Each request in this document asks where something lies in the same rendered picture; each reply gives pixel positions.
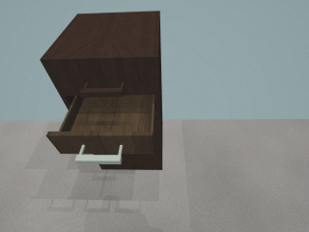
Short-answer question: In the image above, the drawer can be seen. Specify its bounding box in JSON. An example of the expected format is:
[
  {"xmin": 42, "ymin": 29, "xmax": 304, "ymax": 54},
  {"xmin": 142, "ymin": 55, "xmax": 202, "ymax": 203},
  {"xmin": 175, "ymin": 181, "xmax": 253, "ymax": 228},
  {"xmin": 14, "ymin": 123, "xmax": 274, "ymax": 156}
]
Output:
[{"xmin": 46, "ymin": 95, "xmax": 155, "ymax": 155}]

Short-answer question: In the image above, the handle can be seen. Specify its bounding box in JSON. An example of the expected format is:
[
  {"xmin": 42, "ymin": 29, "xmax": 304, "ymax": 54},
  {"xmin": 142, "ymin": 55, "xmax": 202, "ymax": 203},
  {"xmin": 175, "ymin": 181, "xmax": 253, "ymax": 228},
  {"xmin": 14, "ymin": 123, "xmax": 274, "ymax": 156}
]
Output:
[
  {"xmin": 79, "ymin": 87, "xmax": 125, "ymax": 98},
  {"xmin": 75, "ymin": 145, "xmax": 124, "ymax": 164}
]

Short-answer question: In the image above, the cabinet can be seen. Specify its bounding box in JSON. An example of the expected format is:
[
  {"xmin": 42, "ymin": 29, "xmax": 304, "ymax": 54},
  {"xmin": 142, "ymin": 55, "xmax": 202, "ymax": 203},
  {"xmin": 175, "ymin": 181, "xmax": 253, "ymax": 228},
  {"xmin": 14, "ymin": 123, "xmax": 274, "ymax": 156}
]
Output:
[{"xmin": 40, "ymin": 11, "xmax": 163, "ymax": 170}]

